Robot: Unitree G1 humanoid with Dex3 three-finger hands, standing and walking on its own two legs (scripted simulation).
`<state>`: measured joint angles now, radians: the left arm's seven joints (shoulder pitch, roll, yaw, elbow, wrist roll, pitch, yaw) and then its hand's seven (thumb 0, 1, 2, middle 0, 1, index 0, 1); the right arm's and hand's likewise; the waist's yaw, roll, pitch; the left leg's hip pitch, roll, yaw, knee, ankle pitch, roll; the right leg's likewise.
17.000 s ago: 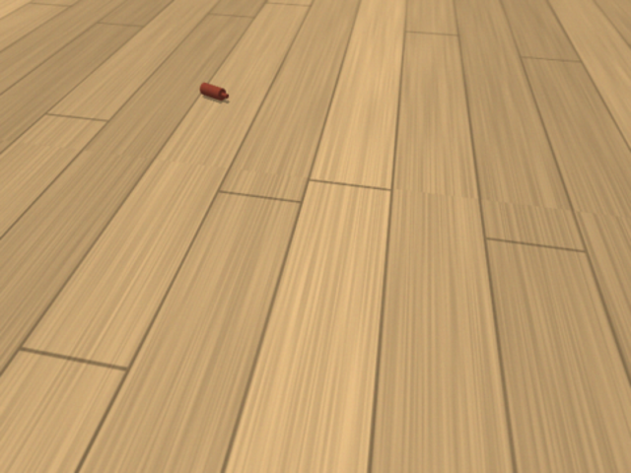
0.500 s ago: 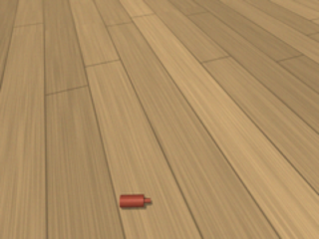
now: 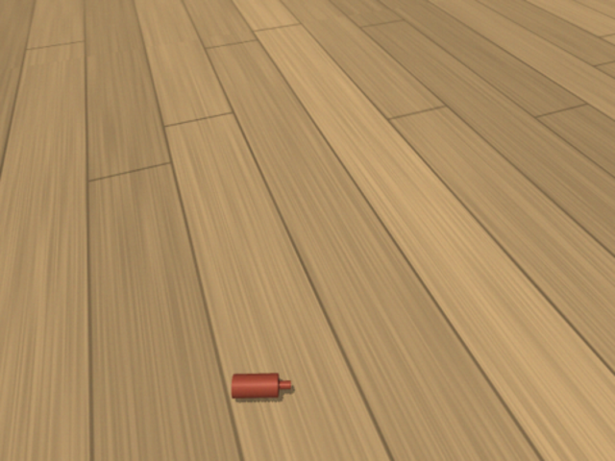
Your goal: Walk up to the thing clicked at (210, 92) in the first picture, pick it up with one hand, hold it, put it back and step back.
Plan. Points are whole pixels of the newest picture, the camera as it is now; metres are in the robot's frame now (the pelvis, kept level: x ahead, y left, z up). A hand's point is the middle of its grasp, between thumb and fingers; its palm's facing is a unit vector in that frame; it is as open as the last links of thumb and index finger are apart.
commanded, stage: stand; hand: left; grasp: from above
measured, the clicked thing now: (262, 385) +0.46 +0.15 -0.75
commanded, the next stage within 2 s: rise first in 0.26 s
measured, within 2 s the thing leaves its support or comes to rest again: neither
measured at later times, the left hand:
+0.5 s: hand out of the picture +0.11 +0.25 -0.16, palm faces +0.06 -0.94 -0.33, open 7.8 cm
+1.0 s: hand out of the picture +0.13 +0.26 -0.21, palm faces -0.11 -0.89 -0.44, open 13.9 cm
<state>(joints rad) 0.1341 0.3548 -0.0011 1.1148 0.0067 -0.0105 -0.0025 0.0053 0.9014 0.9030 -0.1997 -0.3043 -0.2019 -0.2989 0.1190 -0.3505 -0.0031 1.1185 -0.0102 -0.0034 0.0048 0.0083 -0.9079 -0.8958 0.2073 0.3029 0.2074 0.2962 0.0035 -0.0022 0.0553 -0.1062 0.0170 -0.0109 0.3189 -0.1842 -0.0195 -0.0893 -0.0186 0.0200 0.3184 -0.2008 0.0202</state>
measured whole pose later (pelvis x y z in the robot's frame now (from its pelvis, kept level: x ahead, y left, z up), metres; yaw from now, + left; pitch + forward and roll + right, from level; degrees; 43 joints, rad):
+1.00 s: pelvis -0.01 +0.01 -0.07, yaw +0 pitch +14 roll -1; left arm 0.18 0.30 0.13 0.59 0.23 0.18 0.00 0.00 -0.46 0.99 -0.07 -1.04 -0.06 -1.04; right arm 0.22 -0.25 -0.05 0.60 0.01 -0.10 -0.02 0.01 -0.87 -0.89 0.21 0.30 0.21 0.30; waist -0.01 0.00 -0.09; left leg -0.78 0.02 -0.03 1.01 -0.48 -0.01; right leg -0.74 -0.01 0.01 0.98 -0.49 0.03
